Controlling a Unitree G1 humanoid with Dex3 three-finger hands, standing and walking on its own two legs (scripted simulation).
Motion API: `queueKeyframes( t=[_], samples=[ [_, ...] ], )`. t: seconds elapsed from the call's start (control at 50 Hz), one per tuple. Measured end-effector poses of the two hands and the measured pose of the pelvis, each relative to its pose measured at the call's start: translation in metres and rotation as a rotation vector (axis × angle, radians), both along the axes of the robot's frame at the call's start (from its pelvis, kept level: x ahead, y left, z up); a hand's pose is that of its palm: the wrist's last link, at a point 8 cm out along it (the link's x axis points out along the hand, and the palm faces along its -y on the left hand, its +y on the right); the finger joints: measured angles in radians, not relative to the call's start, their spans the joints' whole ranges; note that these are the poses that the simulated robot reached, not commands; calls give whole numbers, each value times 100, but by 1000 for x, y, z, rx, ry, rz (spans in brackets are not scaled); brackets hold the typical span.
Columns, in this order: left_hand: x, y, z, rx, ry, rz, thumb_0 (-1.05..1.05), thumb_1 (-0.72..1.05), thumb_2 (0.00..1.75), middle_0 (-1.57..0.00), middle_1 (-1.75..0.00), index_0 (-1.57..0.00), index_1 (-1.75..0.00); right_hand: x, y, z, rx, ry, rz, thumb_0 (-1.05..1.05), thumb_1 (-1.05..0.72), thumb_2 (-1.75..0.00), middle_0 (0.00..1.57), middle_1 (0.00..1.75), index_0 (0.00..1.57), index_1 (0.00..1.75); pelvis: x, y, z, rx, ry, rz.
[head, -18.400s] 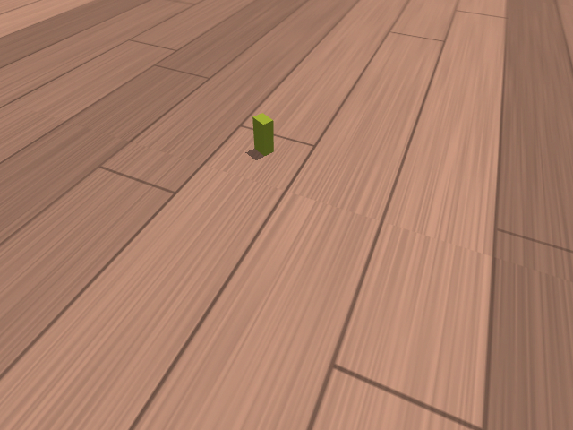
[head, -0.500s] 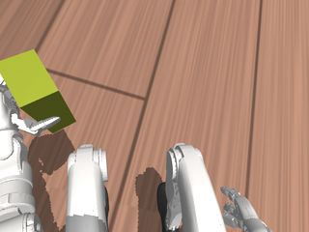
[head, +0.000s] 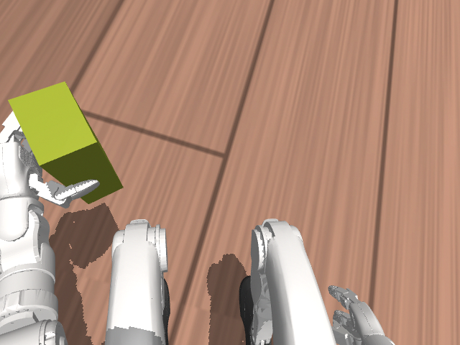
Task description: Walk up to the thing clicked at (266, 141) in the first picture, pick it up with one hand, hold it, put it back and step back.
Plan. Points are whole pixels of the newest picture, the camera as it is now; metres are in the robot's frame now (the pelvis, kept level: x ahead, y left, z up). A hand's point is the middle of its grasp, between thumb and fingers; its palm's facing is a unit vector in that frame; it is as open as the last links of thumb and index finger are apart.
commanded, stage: lift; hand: left
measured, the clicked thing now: (78, 153) +0.42 +0.24 -0.04
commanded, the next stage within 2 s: hold in 1.98 s
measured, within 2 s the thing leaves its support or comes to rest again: neither
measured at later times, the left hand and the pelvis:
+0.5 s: hand (22, 133) +0.38 +0.24 +0.11, palm faces +0.23 -0.97 -0.06, open 12.4 cm; pelvis +0.01 +0.00 +0.10, yaw +2 degrees
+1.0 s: hand out of the picture +0.39 +0.24 +0.26, palm faces +0.24 -0.97 -0.07, open 12.4 cm; pelvis +0.05 +0.01 +0.25, yaw +5 degrees
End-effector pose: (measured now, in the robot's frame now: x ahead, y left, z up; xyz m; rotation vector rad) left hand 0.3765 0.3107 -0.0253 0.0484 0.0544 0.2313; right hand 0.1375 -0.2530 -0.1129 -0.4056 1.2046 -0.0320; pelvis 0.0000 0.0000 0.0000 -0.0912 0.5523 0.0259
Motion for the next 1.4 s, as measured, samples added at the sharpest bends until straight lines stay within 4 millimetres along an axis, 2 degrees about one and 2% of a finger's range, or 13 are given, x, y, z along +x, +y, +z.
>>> queueKeyframes(
  t=[0.16,0.4,0.52,0.66,0.8,0.92,1.04,1.24,1.4],
  samples=[
    [-2,-5,36,-9,-18,-8,-4,-61,96,-52,-97,-56,-98,9,1,21,19,-38,-19,1,-93,-90,20,30,20,30,3,0,23,4,12,4],
    [-18,-17,102,-9,2,-13,-4,-61,96,-52,-97,-56,-97,37,7,73,48,-143,-39,1,-91,-89,20,30,20,30,8,-1,74,13,1,13],
    [-27,-21,146,8,16,2,-4,-61,95,-52,-96,-56,-97,49,12,110,57,-182,-48,1,-91,-89,20,30,20,30,14,-1,109,16,-19,25],
    [-32,-24,209,12,10,18,-4,-61,96,-52,-97,-56,-97,60,19,164,66,-234,-59,1,-90,-89,20,30,20,30,25,1,157,19,-66,42],
    [-27,-24,257,3,20,26,-4,-61,96,-52,-97,-56,-98,67,21,216,64,-282,-70,1,-90,-89,20,30,20,30,37,3,200,26,-123,57],
    [-23,-24,282,2,43,31,-4,-61,96,-52,-97,-56,-98,67,22,249,57,-285,-68,1,-90,-89,20,30,20,30,45,6,230,32,-166,65],
    [-23,-28,303,4,63,5,-4,-61,95,-53,-96,-57,-97,64,26,270,61,-266,-64,1,-90,-89,20,30,20,30,52,9,253,36,-203,70],
    [-21,-28,337,6,25,29,-4,-61,95,-53,-95,-57,-96,59,38,292,91,-245,-47,1,-91,-89,20,30,20,30,57,10,280,49,-257,75],
    [-21,-35,353,1,33,14,-4,-61,95,-53,-95,-57,-96,65,40,308,105,-261,-38,1,-92,-89,20,30,20,30,61,10,296,56,-294,75]
  ],
)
